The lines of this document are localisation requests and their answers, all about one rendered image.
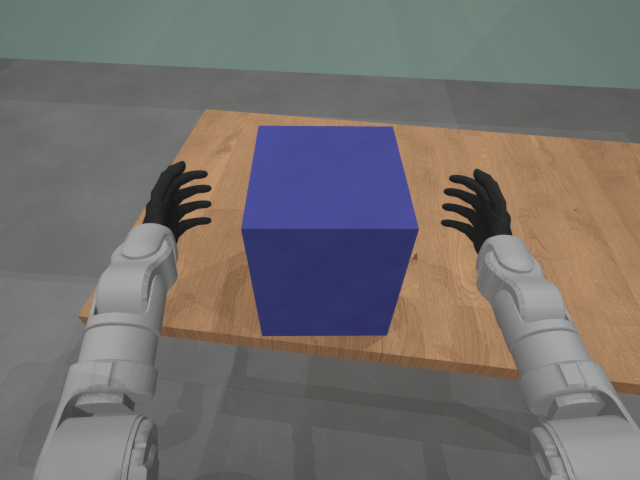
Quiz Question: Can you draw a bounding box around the right robot upper arm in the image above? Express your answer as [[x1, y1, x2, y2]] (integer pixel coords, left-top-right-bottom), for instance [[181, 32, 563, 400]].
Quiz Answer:
[[530, 414, 640, 480]]

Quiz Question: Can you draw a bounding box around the right robot forearm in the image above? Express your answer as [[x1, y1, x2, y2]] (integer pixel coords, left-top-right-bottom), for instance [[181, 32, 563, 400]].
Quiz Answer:
[[476, 235, 640, 436]]

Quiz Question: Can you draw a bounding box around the table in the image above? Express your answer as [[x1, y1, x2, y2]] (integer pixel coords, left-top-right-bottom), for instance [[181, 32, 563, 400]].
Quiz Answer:
[[78, 109, 640, 395]]

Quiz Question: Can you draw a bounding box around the right robot hand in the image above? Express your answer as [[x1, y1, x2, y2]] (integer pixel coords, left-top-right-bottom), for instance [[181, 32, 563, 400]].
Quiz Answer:
[[441, 169, 513, 254]]

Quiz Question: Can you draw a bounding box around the left robot upper arm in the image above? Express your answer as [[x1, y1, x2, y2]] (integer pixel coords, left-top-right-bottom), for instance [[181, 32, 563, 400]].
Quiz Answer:
[[38, 415, 159, 480]]

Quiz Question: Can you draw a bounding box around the carton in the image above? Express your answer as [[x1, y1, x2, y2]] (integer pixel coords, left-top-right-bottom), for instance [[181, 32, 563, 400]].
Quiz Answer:
[[241, 126, 419, 336]]

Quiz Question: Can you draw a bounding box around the left robot hand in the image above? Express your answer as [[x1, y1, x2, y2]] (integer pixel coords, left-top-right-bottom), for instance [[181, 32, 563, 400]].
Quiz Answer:
[[142, 161, 211, 244]]

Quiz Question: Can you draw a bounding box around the left robot forearm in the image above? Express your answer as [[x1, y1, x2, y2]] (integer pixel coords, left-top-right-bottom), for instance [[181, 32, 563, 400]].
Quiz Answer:
[[33, 223, 178, 480]]

